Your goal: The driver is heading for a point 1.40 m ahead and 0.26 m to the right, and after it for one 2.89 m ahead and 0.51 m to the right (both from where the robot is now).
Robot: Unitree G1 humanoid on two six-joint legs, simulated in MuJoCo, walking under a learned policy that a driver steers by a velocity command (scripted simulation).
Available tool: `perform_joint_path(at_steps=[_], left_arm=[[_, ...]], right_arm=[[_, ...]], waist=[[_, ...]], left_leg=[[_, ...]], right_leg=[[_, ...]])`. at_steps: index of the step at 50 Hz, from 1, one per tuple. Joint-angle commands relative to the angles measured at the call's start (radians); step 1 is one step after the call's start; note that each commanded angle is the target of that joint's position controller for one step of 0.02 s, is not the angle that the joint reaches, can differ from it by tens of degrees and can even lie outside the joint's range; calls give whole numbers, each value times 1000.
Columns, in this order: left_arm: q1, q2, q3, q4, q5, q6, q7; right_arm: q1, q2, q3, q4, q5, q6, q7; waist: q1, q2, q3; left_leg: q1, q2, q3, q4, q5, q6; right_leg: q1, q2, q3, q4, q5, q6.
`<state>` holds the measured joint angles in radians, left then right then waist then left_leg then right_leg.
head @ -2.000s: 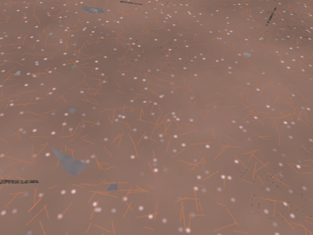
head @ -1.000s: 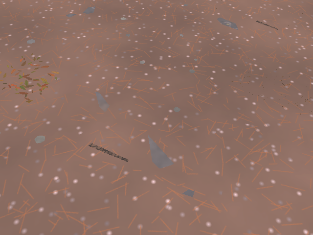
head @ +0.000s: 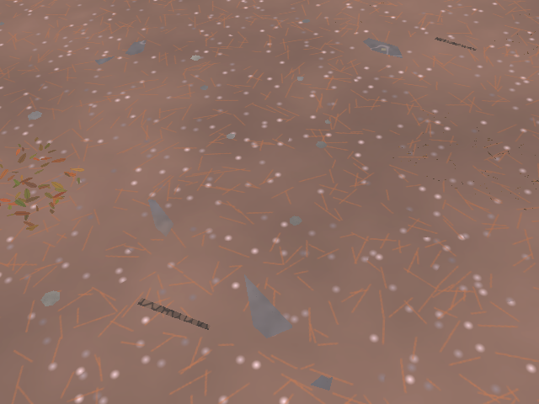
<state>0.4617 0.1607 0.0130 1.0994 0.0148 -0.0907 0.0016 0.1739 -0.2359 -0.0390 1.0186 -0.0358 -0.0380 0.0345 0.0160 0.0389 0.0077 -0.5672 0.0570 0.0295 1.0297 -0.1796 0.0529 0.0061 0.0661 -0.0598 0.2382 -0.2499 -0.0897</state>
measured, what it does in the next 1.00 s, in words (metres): walks ahead: left foot, then right foot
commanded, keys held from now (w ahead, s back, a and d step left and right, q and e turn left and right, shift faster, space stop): w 1.00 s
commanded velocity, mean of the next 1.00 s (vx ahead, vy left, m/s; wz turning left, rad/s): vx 0.49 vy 0.00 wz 0.00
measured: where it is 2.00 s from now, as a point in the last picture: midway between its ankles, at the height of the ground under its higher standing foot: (297, 243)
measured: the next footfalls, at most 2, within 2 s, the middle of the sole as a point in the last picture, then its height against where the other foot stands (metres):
left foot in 0.26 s outside the picture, level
right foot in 0.80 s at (338, 365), level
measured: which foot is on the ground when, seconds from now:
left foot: up 0.00-0.24, down 0.26-0.82, up 0.84-1.00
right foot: down 0.00-0.26, up 0.28-0.78, down 0.80-1.00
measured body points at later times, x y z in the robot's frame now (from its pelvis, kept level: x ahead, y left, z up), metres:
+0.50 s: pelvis +0.28 +0.03 +0.00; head +0.30 +0.03 +0.45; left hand +0.36 +0.27 -0.15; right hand +0.25 -0.22 -0.15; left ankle +0.27 +0.07 -0.75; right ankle +0.32 -0.13 -0.67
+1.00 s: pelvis +0.56 -0.03 +0.00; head +0.58 -0.04 +0.45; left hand +0.58 +0.22 -0.15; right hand +0.61 -0.28 -0.15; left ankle +0.55 +0.11 -0.66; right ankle +0.58 -0.09 -0.75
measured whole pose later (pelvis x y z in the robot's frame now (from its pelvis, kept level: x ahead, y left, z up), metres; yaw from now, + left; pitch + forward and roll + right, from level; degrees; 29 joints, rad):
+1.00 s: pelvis +0.56 -0.03 +0.00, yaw +0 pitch -1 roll +0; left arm 0.30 0.21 0.06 1.03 0.02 -0.09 0.00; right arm 0.25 -0.22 -0.05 0.99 -0.03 -0.06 0.01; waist 0.00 0.03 0.05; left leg -0.50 0.06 -0.01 1.12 -0.27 0.07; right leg -0.17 0.07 -0.11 0.35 -0.17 -0.11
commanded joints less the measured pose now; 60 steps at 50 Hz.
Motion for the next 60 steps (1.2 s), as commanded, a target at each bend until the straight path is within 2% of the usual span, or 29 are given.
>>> perform_joint_path(at_steps=[1, 5, 8, 10, 11, 12, 13, 14, 15, 16, 17, 19, 21, 24, 29, 33, 35, 37, 39, 40, 41, 42, 43, 44, 45, 47, 50, 56, 60], left_arm=[[99, 111, 11, -4, 1, -12, 7], [120, 107, 3, 3, 2, -13, 16], [118, 124, 6, 12, 6, -14, 22], [82, 146, 12, 9, 7, -17, 26], [65, 158, 16, 6, 9, -13, 27], [38, 169, 20, 0, 3, -8, 24], [30, 148, 14, -22, -4, -8, 17], [147, 20, -6, -41, -26, -4, 2], [89, 130, 24, -36, -10, 1, 4], [-11, 140, 31, -79, -2, -2, 3], [-69, 134, 32, -93, 2, -7, 0], [-64, 95, 32, -92, 19, 14, -8], [-55, 60, 29, -93, 25, 35, -19], [-175, 77, 33, -143, 27, 54, -27], [-407, 72, 22, -225, 9, 50, -33], [-516, 77, 17, -264, 4, 45, -30], [-538, 88, 20, -280, 5, 38, -28], [-482, 105, 29, -272, 6, 29, -22], [-242, 139, 52, -194, 11, 15, -7], [-69, 187, 72, -145, 30, 6, 4], [58, 304, 103, -133, 56, 6, 10], [13, 276, 101, -130, 19, 23, -4], [-114, 232, 89, -146, -3, 26, -8], [-192, 162, 71, -160, -5, 20, -13], [-219, 123, 60, -155, -1, 12, -12], [-194, 81, 44, -124, -1, -2, -5], [-119, 127, 51, -93, -2, -20, -2], [-14, 130, 42, -72, -3, -18, -2], [71, 135, 40, -45, 2, -15, 6]], right_arm=[[-109, -31, -1, -75, 4, 3, 1], [-255, -1, 18, -134, 15, 1, 0], [-273, -15, 19, -157, 20, -4, -8], [-166, -48, 5, -137, 19, -11, -22], [-42, -72, -8, -100, 22, -19, -30], [117, -92, -22, -50, 20, -27, -38], [269, -149, -44, -16, -3, -32, -49], [322, -237, -66, -15, -28, -30, -48], [263, -197, -64, -13, 18, -20, -33], [133, -150, -50, -36, 30, -23, -31], [75, -80, -34, -44, 28, -34, -26], [78, -10, -10, -16, 21, -53, -33], [134, -18, -7, 10, 21, -72, -38], [196, -62, -10, 27, 24, -80, -39], [290, -53, 1, 39, 26, -73, -39], [366, -60, 3, 61, 19, -68, -48], [374, -68, 1, 68, 11, -64, -54], [342, -83, -4, 65, 8, -63, -59], [309, -99, -9, 61, 11, -58, -58], [294, -87, -4, 44, 20, -60, -55], [384, 13, 17, 10, 61, -60, -42], [380, -51, -6, 25, 44, -58, -42], [284, -70, -17, -5, 28, -54, -42], [219, -58, -15, -24, 22, -59, -37], [201, -39, -16, -25, 19, -54, -34], [233, 0, -13, -17, -3, -27, -23], [173, 2, -15, -46, -6, -6, -12], [-94, 1, -5, -142, 9, -4, -6], [-211, -3, 0, -182, 13, -10, -8]], waist=[[10, -117, 119], [33, -127, 141], [20, -139, 132], [-39, -150, 66], [-90, -154, 0], [-160, -144, -76], [-211, -88, -167], [-130, 135, -282], [-137, 23, -264], [-82, 13, -79], [-62, -37, 5], [6, -44, 55], [27, -26, 52], [21, -6, 84], [-41, 11, 101], [-80, 28, 99], [-76, 31, 102], [-33, 39, 75], [71, 30, -42], [137, 4, -136], [120, -198, -298], [102, -164, -320], [50, -107, -133], [29, -64, -33], [-3, -57, 24], [-47, -83, 41], [-58, -85, 53], [2, -95, 93], [45, -103, 101]], left_leg=[[-182, -5, 46, -54, 47, -23], [-107, -44, 96, -299, 105, -15], [-7, -75, 118, -417, 99, 31], [134, -120, 123, -444, 47, 75], [246, -139, 110, -466, 26, 98], [430, -132, 95, -544, 75, 121], [667, 16, -65, -567, -41, 162], [939, 338, -580, -616, -102, 313], [872, 333, -752, -758, -237, 340], [710, 304, -579, -801, -278, 300], [570, 262, -475, -843, -183, 268], [401, 179, -307, -874, 11, 204], [371, 149, -228, -884, 131, 190], [380, 124, -155, -916, 197, 179], [454, 82, -76, -911, 373, 129], [601, 112, -71, -875, 465, 129], [677, 142, -74, -836, 541, 139], [703, 154, -54, -743, 751, 127], [673, 126, -22, -478, 884, 100], [499, 94, -3, -254, 672, 83], [148, -53, 67, 155, 115, 32], [-1, -131, -47, 324, -327, 40], [-75, -58, -84, 333, -242, 48], [-66, -21, -83, 276, -166, 48], [-24, 8, -79, 211, -128, 45], [66, 29, -69, 134, -99, 24], [14, 41, -37, 69, -37, -1], [-65, 41, 23, -247, 154, -35], [-62, 10, 47, -383, 172, -17]], right_leg=[[21, -241, 159, -98, 463, -57], [19, -226, 111, -95, 602, -54], [64, -252, 92, -60, 777, -56], [103, -264, 73, 76, 1048, -44], [120, -265, 70, 213, 1116, -41], [69, -252, 56, 397, 1047, -35], [-113, -215, 39, 654, 749, -30], [-484, -29, 1, 1070, -118, 8], [-604, -4, 120, 1190, -223, -10], [-665, -73, 125, 1155, -122, -20], [-635, -105, 119, 1099, -60, -21], [-520, -146, 118, 999, -31, -3], [-493, -152, 99, 938, -26, 17], [-588, -175, 59, 831, 60, 44], [-623, -156, -6, 541, 231, 67], [-630, -120, -32, 404, 249, 47], [-633, -109, -30, 363, 199, 24], [-530, -71, -42, 319, 115, -11], [-253, -14, -60, 230, 112, -55], [8, -110, 39, 219, 115, -95], [334, -431, 494, 191, 38, -228], [319, -486, 748, 55, 9, -275], [161, -443, 585, 28, -65, -239], [15, -402, 472, -19, -28, -207], [-87, -353, 379, -52, 35, -165], [-190, -291, 260, -80, 142, -122], [-190, -267, 190, -104, 259, -129], [-111, -226, 109, -125, 383, -104], [10, -254, 113, -93, 461, -108]])
Keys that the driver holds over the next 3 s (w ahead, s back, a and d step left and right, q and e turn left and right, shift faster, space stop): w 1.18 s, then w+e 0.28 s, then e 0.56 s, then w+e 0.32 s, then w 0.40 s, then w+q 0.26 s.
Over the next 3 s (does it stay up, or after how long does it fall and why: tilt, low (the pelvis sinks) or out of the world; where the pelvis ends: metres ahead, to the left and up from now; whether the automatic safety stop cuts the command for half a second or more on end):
stays up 1.17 -0.23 0.00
